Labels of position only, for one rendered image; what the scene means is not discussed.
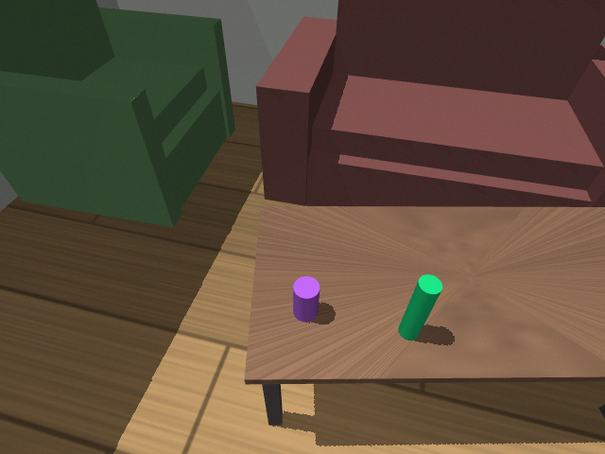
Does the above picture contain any coffee table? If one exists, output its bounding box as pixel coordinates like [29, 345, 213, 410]
[244, 206, 605, 426]

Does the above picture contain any sofa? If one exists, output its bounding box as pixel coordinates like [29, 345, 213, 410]
[256, 0, 605, 207]

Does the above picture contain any armchair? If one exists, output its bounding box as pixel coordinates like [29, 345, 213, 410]
[0, 0, 235, 228]

